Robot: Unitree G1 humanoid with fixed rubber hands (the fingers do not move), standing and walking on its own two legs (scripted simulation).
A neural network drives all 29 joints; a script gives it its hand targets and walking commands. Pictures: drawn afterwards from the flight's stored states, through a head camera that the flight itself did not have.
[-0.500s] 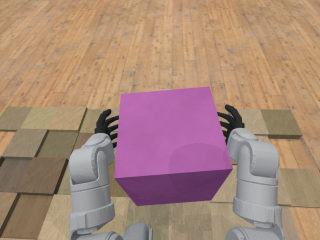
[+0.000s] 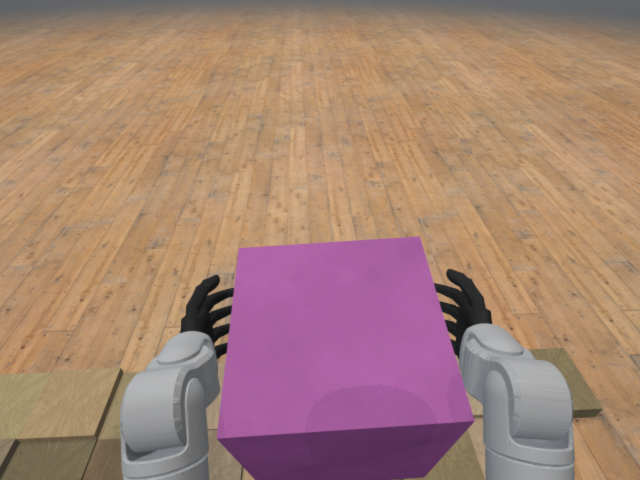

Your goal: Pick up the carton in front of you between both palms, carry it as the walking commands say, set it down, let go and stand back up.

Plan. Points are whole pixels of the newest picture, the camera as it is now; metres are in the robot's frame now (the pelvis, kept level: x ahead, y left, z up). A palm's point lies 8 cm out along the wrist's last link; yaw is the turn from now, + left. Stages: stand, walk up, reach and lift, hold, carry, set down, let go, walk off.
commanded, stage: carry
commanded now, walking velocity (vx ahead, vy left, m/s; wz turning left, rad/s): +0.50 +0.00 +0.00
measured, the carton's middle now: (337, 369) +0.26 +0.00 +0.05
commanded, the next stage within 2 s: none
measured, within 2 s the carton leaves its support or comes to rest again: neither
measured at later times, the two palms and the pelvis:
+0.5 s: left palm (279, 203) +0.59 +0.08 +0.08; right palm (437, 194) +0.61 -0.22 +0.08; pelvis +0.24 -0.08 -0.01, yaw +1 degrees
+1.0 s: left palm (278, 138) +0.91 +0.10 +0.06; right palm (397, 138) +0.88 -0.20 +0.07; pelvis +0.55 -0.02 -0.04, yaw +0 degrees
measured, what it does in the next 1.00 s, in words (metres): walks ahead: right foot, then left foot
